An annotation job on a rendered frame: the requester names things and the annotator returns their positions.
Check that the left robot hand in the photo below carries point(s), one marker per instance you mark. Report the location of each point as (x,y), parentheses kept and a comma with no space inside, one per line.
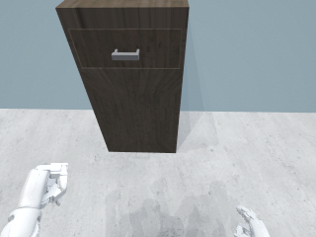
(50,179)

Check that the cabinet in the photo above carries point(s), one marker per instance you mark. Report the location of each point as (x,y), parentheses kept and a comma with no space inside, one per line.
(137,108)

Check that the left robot forearm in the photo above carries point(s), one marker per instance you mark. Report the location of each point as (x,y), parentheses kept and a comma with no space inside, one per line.
(23,222)

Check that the drawer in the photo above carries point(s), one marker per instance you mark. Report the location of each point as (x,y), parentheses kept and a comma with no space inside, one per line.
(158,48)

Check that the handle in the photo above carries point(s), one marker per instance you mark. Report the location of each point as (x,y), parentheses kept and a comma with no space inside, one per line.
(125,55)

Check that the right robot hand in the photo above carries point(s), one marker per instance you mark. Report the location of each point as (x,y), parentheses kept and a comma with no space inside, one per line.
(256,227)

